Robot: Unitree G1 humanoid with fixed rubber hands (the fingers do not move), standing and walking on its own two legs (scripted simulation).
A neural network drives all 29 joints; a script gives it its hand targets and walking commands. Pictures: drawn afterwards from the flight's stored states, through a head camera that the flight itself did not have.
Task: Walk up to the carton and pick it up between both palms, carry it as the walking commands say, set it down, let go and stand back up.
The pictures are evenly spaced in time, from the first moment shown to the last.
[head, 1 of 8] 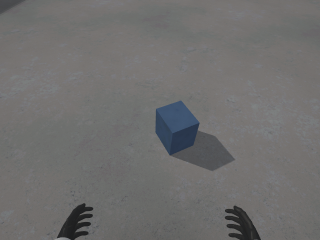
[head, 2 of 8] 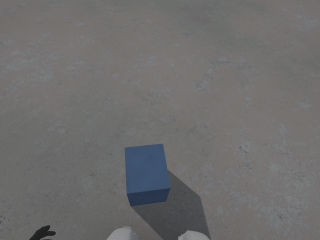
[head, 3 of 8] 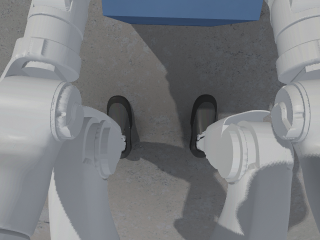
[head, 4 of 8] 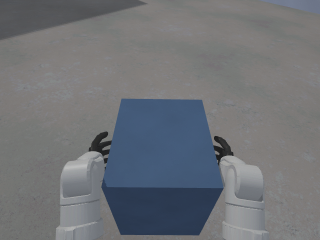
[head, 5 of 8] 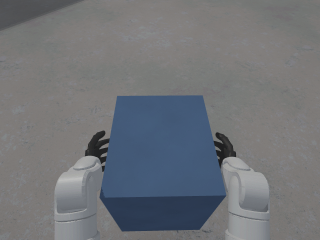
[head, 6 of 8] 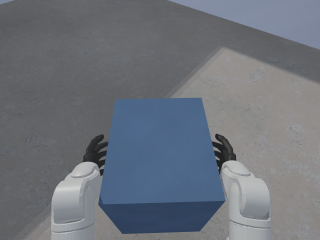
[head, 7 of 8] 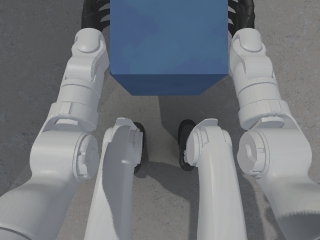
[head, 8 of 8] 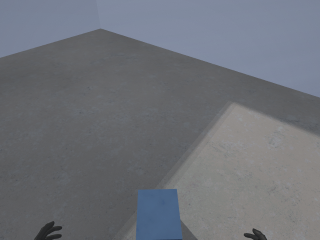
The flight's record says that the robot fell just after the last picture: no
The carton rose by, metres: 0.68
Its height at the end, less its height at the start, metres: +0.00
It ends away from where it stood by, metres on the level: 5.37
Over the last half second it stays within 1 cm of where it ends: yes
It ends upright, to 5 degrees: yes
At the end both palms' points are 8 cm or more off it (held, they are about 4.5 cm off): yes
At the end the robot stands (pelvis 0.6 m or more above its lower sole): yes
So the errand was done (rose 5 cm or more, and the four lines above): yes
